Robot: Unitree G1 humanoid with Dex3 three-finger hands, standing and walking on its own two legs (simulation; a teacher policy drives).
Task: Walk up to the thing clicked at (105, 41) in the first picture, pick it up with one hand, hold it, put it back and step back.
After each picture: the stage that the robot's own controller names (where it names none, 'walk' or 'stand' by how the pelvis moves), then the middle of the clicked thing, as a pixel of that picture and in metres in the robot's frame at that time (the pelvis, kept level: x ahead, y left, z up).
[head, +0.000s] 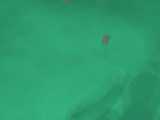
stand; (105, 40) +1.46 -0.25 -0.72
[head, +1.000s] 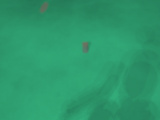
walk; (85, 47) +1.34 +0.09 -0.70
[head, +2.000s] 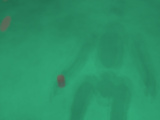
walk; (61, 81) +0.83 +0.25 -0.71
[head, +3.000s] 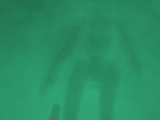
stand; out of the picture +0.43 +0.22 -0.70
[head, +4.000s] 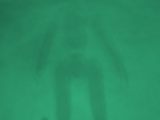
stand; out of the picture +0.34 +0.31 -0.71
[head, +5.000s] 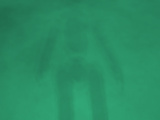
stand; out of the picture +0.35 +0.31 -0.72
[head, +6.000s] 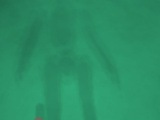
walk; out of the picture +0.40 +0.26 -0.71
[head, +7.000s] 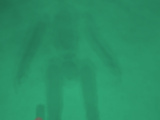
stand; out of the picture +0.39 +0.28 -0.69
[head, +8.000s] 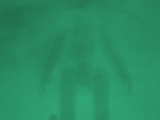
stand; out of the picture +0.42 +0.26 -0.71
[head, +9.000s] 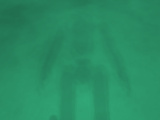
stand; out of the picture +0.40 +0.26 -0.72
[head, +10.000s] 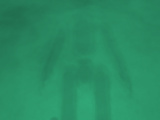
stand; out of the picture +0.39 +0.26 -0.72
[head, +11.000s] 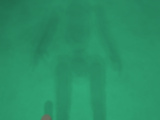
go down; out of the picture +0.40 +0.26 -0.69
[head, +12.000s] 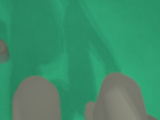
go down; out of the picture +0.46 +0.29 -0.27
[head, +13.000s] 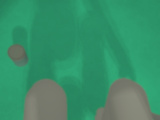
close in; (18, 56) +0.46 +0.27 -0.29
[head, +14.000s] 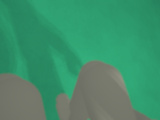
close in; out of the picture +0.44 +0.31 -0.22
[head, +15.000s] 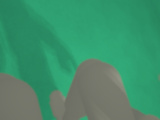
close; out of the picture +0.43 +0.32 -0.22
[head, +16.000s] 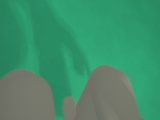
lift; out of the picture +0.40 +0.31 -0.20
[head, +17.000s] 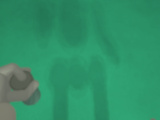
lift; (26, 88) +0.33 +0.20 -0.02
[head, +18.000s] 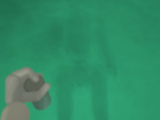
hold; (38, 93) +0.33 +0.18 -0.01
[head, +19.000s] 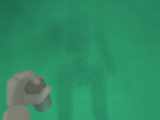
hold; (39, 95) +0.33 +0.17 -0.02
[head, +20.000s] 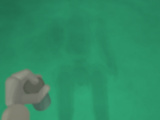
crouch; (38, 94) +0.33 +0.18 -0.01
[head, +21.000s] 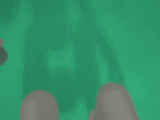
crouch; out of the picture +0.46 +0.27 -0.10
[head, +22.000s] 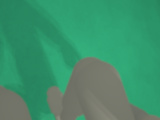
lower; out of the picture +0.57 +0.39 -0.26
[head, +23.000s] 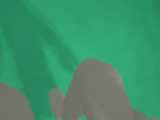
lower; out of the picture +0.56 +0.39 -0.25
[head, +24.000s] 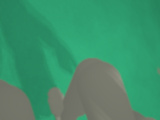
lower; out of the picture +0.56 +0.40 -0.25
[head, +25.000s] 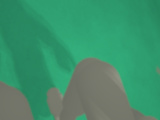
lower; out of the picture +0.56 +0.40 -0.25
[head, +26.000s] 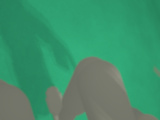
loosen; out of the picture +0.56 +0.41 -0.26
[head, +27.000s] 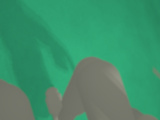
withdraw; out of the picture +0.56 +0.41 -0.25
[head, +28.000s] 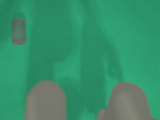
walk; (18, 31) +0.61 +0.33 -0.33
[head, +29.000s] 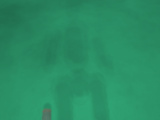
stand; (46, 118) +0.55 +0.28 -0.68
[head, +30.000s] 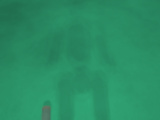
stand; (46, 115) +0.56 +0.30 -0.69
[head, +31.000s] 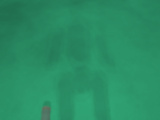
stand; (45, 115) +0.55 +0.30 -0.69
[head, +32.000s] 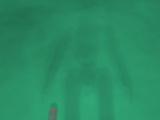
stand; (52, 116) +0.57 +0.30 -0.75
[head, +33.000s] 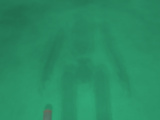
stand; (47, 118) +0.54 +0.33 -0.75
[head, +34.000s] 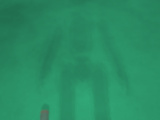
walk; (44, 118) +0.52 +0.34 -0.75
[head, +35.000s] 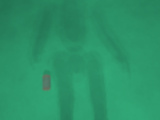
walk; (46, 82) +0.67 +0.35 -0.73
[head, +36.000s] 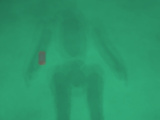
walk; (42, 58) +0.97 +0.40 -0.73
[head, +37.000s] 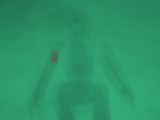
stand; (54, 56) +1.16 +0.36 -0.73
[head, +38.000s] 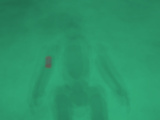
stand; (48, 62) +1.16 +0.39 -0.75
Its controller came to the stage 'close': yes
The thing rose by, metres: 0.70
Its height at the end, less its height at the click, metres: -0.02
